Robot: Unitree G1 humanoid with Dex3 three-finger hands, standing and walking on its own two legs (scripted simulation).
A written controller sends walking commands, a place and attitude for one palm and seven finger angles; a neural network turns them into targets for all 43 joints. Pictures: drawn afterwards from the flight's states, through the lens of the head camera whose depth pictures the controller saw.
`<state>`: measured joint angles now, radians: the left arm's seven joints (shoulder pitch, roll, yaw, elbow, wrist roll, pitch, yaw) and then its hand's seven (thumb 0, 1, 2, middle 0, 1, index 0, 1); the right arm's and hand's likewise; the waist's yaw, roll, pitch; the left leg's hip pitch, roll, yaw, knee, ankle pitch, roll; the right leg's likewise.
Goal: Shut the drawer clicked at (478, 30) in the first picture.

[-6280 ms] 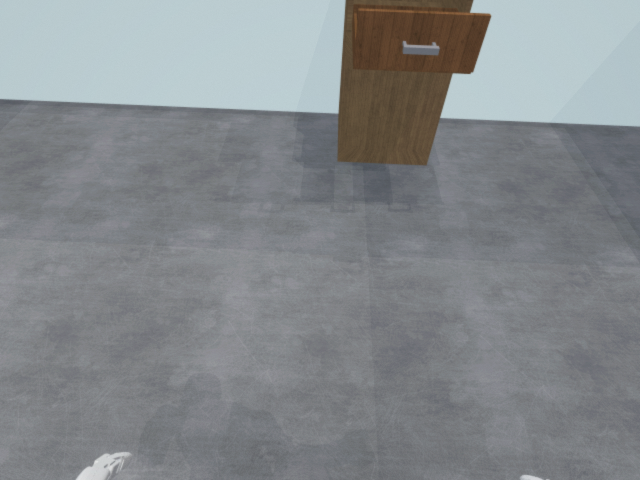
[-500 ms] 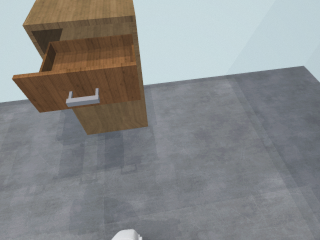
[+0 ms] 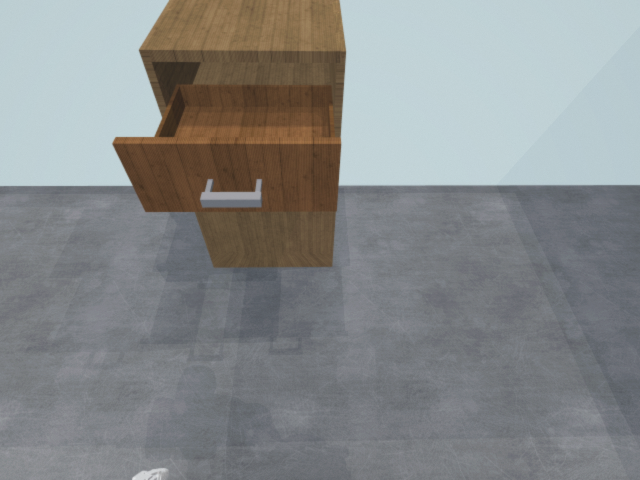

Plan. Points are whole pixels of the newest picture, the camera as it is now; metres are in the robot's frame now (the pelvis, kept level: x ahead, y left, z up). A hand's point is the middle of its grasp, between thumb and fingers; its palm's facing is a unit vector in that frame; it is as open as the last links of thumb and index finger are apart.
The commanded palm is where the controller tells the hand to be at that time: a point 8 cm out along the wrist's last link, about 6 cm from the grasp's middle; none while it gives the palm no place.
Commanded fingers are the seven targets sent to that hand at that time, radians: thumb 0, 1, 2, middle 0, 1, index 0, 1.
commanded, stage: take the last steps up to it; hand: left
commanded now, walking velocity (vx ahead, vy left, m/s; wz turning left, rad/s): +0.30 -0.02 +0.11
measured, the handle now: (233, 191) +0.61 +0.20 -0.05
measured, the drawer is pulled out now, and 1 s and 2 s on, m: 0.30 0.30 0.30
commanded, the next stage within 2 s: come to a stop and stand still in 1.14 s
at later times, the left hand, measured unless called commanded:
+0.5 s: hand out of the picture -0.06 +0.11 -0.15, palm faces +0.22 -0.96 -0.18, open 7.4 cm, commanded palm none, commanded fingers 0.00 0.90 0.90 -0.20 -0.30 -0.20 -0.30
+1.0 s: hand (183, 379) +0.29 +0.24 -0.16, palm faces +0.13 -0.97 -0.19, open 7.4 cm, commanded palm none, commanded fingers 0.00 0.90 0.90 -0.20 -0.30 -0.20 -0.30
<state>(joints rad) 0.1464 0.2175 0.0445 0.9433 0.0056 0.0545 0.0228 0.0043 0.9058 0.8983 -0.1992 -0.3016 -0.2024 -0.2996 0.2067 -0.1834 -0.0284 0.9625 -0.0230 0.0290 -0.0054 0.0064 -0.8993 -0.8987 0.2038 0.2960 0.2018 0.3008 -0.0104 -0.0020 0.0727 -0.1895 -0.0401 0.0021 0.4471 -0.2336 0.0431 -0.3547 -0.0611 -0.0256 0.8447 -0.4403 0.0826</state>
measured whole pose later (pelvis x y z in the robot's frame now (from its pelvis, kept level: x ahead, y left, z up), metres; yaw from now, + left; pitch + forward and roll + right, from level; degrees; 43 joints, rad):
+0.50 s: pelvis +0.07 -0.02 +0.00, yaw +6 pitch -1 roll +0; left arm 0.52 0.08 0.01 1.14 0.02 -0.07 0.02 0.00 0.91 0.90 -0.20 -0.30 -0.20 -0.30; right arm 0.25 -0.21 -0.07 1.08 -0.03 0.04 0.02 0.01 -0.91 -0.90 0.20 0.29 0.19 0.30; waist 0.04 0.05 0.03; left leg -0.52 0.10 0.03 0.91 -0.20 -0.02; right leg 0.03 0.00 -0.15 0.29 -0.30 -0.03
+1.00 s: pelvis +0.21 +0.04 +0.00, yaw +3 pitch -2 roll +0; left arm 0.17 0.20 0.07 1.02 0.03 -0.01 0.01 0.00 0.91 0.90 -0.19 -0.30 -0.20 -0.30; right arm 0.31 -0.15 -0.04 1.06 -0.02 -0.08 -0.03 -0.02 -0.93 -0.90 0.20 0.30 0.20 0.30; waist 0.01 -0.05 0.02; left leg -0.03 -0.02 0.17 0.32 -0.26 0.06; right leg -0.58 -0.11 -0.04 1.05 -0.19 0.03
